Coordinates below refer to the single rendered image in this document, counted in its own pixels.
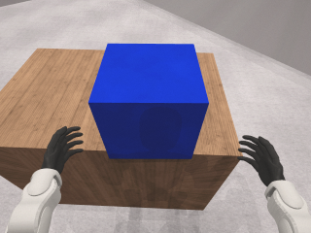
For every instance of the carton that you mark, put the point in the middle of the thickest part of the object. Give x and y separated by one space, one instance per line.
149 101

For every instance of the pedestal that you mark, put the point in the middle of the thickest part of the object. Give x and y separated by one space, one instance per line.
52 89

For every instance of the left robot hand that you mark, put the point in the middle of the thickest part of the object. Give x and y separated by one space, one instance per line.
57 152

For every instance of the right robot hand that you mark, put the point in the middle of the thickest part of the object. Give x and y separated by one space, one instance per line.
265 159

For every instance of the robot left forearm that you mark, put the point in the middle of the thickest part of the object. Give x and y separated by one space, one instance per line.
38 200

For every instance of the robot right forearm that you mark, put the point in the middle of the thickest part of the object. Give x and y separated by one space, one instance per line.
287 207

